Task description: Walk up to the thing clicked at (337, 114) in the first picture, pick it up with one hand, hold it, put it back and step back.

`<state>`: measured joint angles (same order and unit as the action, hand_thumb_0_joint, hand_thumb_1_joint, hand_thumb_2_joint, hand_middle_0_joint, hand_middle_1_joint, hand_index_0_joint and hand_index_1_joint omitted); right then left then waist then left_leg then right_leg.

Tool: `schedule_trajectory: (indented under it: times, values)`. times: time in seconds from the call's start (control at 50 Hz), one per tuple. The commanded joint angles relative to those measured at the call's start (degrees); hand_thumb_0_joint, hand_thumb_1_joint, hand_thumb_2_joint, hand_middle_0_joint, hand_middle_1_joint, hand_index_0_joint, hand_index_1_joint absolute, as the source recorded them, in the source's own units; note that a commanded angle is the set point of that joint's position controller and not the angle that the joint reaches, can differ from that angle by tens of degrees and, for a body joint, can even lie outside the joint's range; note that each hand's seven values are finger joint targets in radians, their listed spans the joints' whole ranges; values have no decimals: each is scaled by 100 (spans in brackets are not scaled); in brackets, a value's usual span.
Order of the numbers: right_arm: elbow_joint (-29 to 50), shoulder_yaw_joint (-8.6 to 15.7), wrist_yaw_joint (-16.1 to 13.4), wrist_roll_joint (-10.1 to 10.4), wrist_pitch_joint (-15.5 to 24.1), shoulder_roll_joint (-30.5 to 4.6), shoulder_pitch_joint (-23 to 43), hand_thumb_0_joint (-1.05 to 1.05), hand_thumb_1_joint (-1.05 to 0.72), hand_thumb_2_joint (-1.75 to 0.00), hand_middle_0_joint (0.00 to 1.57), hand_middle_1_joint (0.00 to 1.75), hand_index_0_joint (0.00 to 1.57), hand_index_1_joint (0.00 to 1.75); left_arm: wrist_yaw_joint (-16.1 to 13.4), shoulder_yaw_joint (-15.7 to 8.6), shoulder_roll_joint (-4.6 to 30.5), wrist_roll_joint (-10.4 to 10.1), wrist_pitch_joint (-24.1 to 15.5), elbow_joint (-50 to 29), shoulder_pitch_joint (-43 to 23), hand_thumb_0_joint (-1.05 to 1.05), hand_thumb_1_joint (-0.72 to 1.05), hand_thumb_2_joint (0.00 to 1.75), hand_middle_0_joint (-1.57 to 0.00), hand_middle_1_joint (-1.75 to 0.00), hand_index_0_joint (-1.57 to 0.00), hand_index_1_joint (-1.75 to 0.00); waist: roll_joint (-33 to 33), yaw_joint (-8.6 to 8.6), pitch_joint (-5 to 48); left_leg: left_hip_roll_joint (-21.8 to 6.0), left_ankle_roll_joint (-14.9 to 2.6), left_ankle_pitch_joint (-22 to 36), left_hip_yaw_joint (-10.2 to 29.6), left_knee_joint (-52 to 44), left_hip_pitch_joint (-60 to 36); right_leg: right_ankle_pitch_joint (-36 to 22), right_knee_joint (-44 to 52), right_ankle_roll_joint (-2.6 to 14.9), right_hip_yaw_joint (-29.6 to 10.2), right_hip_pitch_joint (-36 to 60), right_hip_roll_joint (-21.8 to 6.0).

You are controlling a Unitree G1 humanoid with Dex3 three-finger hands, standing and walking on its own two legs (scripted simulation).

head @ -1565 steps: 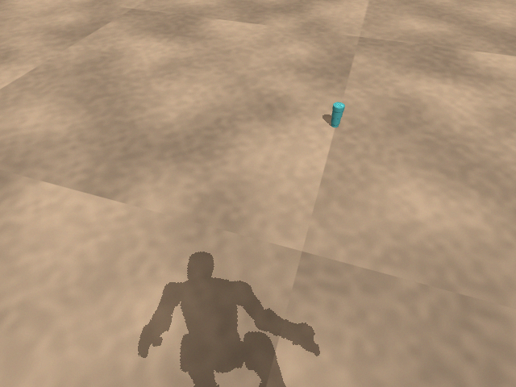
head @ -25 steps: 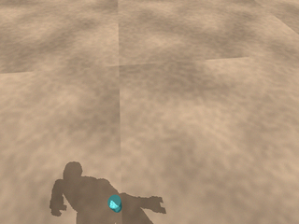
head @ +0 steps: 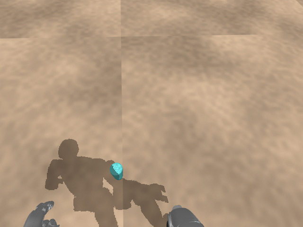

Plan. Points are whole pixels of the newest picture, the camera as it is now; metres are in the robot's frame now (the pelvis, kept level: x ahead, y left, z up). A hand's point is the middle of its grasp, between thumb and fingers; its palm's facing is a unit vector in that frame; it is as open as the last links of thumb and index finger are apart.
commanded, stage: step back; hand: left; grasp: from the side
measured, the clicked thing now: (117, 172) +0.45 +0.17 -0.68
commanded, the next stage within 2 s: none
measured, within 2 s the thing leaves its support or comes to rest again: neither
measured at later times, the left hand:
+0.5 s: hand out of the picture +0.03 +0.24 -0.12, palm faces -0.07 -0.91 -0.41, open 7.4 cm
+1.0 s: hand out of the picture -0.15 +0.26 -0.15, palm faces -0.12 -0.91 -0.40, open 7.4 cm
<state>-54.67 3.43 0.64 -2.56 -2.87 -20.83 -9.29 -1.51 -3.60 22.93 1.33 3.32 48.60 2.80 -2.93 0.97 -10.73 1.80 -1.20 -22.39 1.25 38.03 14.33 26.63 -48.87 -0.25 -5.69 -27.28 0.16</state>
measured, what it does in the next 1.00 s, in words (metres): walks backwards: right foot, then left foot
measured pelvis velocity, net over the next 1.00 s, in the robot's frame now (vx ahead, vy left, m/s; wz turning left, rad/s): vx -0.26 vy -0.01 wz -0.12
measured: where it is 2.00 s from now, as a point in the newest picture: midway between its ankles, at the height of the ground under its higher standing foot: outside the picture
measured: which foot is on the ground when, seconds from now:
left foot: down 0.00-0.32, up 0.34-0.60, down 0.62-1.00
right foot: up 0.00-0.26, down 0.28-0.64, up 0.66-0.98, down 1.00-1.00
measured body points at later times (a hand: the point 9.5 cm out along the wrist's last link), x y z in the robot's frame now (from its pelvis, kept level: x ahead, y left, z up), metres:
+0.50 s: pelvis -0.10 -0.01 +0.01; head -0.05 -0.03 +0.45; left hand +0.03 +0.29 -0.09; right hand -0.02 -0.33 -0.12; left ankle -0.12 +0.14 -0.65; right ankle -0.07 -0.13 -0.72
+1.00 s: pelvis -0.26 -0.01 -0.01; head -0.20 -0.01 +0.44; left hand -0.15 +0.31 -0.13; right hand -0.16 -0.34 -0.11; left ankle -0.15 +0.12 -0.72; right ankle -0.31 -0.15 -0.72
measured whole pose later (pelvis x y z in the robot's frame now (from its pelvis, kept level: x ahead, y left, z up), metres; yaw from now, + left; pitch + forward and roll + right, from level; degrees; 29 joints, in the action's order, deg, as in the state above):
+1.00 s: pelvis -0.26 -0.01 -0.01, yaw -7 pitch -2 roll -1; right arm -46.0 2.9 -0.7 -1.8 -2.2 -22.3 -6.4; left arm 0.0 -4.8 23.3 1.3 2.7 48.2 12.0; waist -0.5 -1.0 -9.9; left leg -4.3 1.2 -12.0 -0.5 39.4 25.4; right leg 24.6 -39.7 -0.9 -4.4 -13.0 0.7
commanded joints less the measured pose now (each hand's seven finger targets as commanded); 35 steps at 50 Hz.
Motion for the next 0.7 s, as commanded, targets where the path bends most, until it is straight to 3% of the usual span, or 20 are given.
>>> schedule_trajectory:
  times: [0.0, 0.02, 0.08, 0.14, 0.2, 0.24, 0.26, 0.28, 0.3, 0.32, 0.36, 0.42, 0.48, 0.52, 0.56, 0.58, 0.6, 0.62, 0.64, 0.68]
  values:
    - [667, 306, -192, 4, 248, -1568, 541, 0, -90, -90, 20, 30, 20, 30, -104, -315, 924, -125, -97, -341, 285, 0, 90, 90, -20, -30, -20, -30, 953, -261, 1095, -1477, -982, 4147, 1281, -1213, -655, 333, -2150, 164, -722, -531, 686]
    - [725, 310, -230, 38, 252, -1485, 474, 0, -90, -90, 20, 30, 20, 30, -87, -337, 953, -120, -121, -330, 489, 0, 90, 90, -20, -30, -20, -30, 1152, -299, 1125, -1459, -993, 4289, 1102, -1042, -873, 140, -2178, 156, -569, -586, 606]
    - [783, 310, -262, 86, 230, -1382, 96, 0, -90, -90, 20, 30, 20, 30, -55, -333, 877, -49, -168, -458, 399, 0, 90, 90, -20, -30, -20, -30, 1167, -22, 1217, -1613, -1272, 4598, 1208, -834, -1345, 321, -1784, -73, -370, -514, 530]
    - [821, 363, -299, 117, 224, -1498, -197, 0, -90, -90, 20, 30, 20, 30, -25, -333, 864, -35, -214, -614, 260, 0, 90, 90, -20, -30, -20, -30, 1095, 163, 1286, -1772, -1385, 4569, 1277, -642, -1651, 360, -673, -110, -212, -387, 316]
    - [914, 323, -256, 147, 168, -1510, -4, 0, -90, -90, 20, 30, 20, 30, 26, -352, 746, -27, -273, -490, 588, 0, 90, 90, -20, -30, -20, -30, 1341, 41, 1439, -1439, -1038, 3873, 918, -378, -1148, -208, 1010, 7, 330, 597, 172]
    - [985, 320, -221, 228, 106, -1567, 183, 0, -90, -90, 20, 30, 20, 30, 29, -362, 727, 37, -314, -264, 1016, 0, 90, 90, -20, -30, -20, -30, 1140, -177, 1512, -1275, -803, 3264, 750, -45, -521, -1546, 2380, 127, 632, 1553, 269]
    - [1020, 246, -205, 268, 101, -1379, 219, 0, -90, -90, 20, 30, 20, 30, 6, -406, 920, 90, -354, -244, 1108, 0, 90, 90, -20, -30, -20, -30, 869, -212, 1629, -1150, -578, 2576, 720, 135, 20, -2182, 2457, 205, 187, 2115, 37]
    - [1145, 186, -181, 333, 118, -1188, 230, 0, -90, -90, 20, 30, 20, 30, 0, -531, 1435, 147, -394, -330, 1088, 0, 90, 90, -20, -30, -20, -30, -307, -204, 1649, -405, -209, 1340, 502, 983, 1017, -3295, 2373, 661, -1412, 2482, -993]
    - [1132, 191, -268, 321, 64, -1067, 493, 0, -90, -90, 20, 30, 20, 30, 15, -582, 1852, 63, -360, -445, 752, 0, 90, 90, -20, -30, -20, -30, -1383, -400, 1367, 348, 2, -1348, 233, 2274, 1230, -3971, 2710, 1786, -2644, 1601, -2148]
    - [1049, 279, -300, 266, 14, -1270, 426, 0, -90, -90, 20, 30, 20, 30, 18, -592, 1767, 91, -395, -579, 722, 0, 90, 90, -20, -30, -20, -30, -947, -369, 1151, 271, 91, -1643, 882, 3167, 1174, -3994, 2707, 1954, -2850, 1212, -2276]
    - [850, 252, -289, 332, 23, -1288, -66, 0, -90, -90, 20, 30, 20, 30, -24, -456, 1292, -19, -364, -726, 205, 0, 90, 90, -20, -30, -20, -30, -228, -26, 1088, 402, 100, -983, 1008, 3500, 1200, -4118, 2344, 1491, -1379, 1283, -1492]
    - [787, 180, -294, 297, 89, -1273, -263, 0, -90, -90, 20, 30, 20, 30, -47, -429, 1137, 47, -301, -830, 249, 0, 90, 90, -20, -30, -20, -30, -456, -116, 1086, 413, 239, -713, 681, 2955, 1109, -3865, 2165, 1261, -758, 1416, -1100]
    - [931, 175, -272, 243, 109, -1195, -84, 0, -90, -90, 20, 30, 20, 30, -66, -416, 1116, 106, -251, -876, 589, 0, 90, 90, -20, -30, -20, -30, -762, -320, 1166, 195, 252, -772, 382, 1556, 1134, -3640, 2110, 1284, -851, 1958, -1201]
    - [904, 197, -240, 181, 143, -1159, -204, 0, -90, -90, 20, 30, 20, 30, -53, -424, 1198, 80, -212, -913, 559, 0, 90, 90, -20, -30, -20, -30, -905, -268, 1288, 31, 178, -602, 161, 539, 820, -3477, 1951, 1176, -866, 2070, -1207]
    - [756, 262, -196, 130, 184, -1135, -529, 0, -90, -90, 20, 30, 20, 30, -12, -386, 1252, 20, -153, -988, 424, 0, 90, 90, -20, -30, -20, -30, -848, -74, 1427, 65, 75, 228, -179, -649, 42, -3144, 1643, 1007, -812, 1700, -1110]
    - [695, 290, -193, 101, 221, -1151, -685, 0, -90, -90, 20, 30, 20, 30, 13, -346, 1176, -14, -118, -999, 405, 0, 90, 90, -20, -30, -20, -30, -640, 18, 1474, 18, 27, 976, -133, -1367, -266, -2771, 1414, 787, -749, 1511, -987]
    - [768, 362, -186, -6, 262, -1405, -561, 0, -90, -90, 20, 30, 20, 30, 27, -295, 976, -33, -85, -1011, 579, 0, 90, 90, -20, -30, -20, -30, 74, -64, 1479, -720, -200, 1079, 1031, -1602, -605, -1824, 935, 486, -594, 723, -579]
    - [892, 480, -137, -27, 259, -2074, -232, 0, -90, -90, 20, 30, 20, 30, 13, -262, 808, -59, -106, -1062, 491, 0, 90, 90, -20, -30, -20, -30, 1589, -42, 1241, -1995, -875, 1604, 2703, -2008, -577, 277, -131, 188, 46, -365, 549]
    - [958, 531, -116, 23, 272, -2283, -201, 0, -90, -90, 20, 30, 20, 30, -92, -392, 1062, 31, -111, -1037, 73, 0, 90, 90, -20, -30, -20, -30, 1590, 270, 1073, -2616, -1556, 2004, 3180, -2120, 376, 1237, -1353, 91, -409, 36, 597]
    - [948, 368, -190, 23, 317, -1749, 297, 0, -90, -90, 20, 30, 20, 30, -82, -412, 1020, -45, -87, -807, 374, 0, 90, 90, -20, -30, -20, -30, 770, -148, 879, -2006, -1283, 2706, 2053, -1738, 316, 591, -2374, 154, -798, -136, 671]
